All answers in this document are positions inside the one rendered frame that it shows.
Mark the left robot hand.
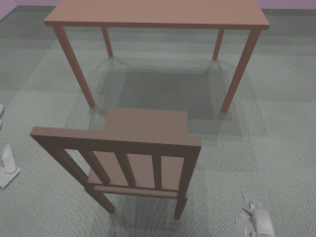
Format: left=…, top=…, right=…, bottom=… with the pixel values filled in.
left=0, top=104, right=21, bottom=192

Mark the right robot hand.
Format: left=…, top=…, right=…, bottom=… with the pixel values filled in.
left=235, top=192, right=275, bottom=237

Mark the chair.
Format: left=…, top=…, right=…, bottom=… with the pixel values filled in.
left=30, top=107, right=202, bottom=220

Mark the table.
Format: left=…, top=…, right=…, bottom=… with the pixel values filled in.
left=43, top=0, right=270, bottom=114

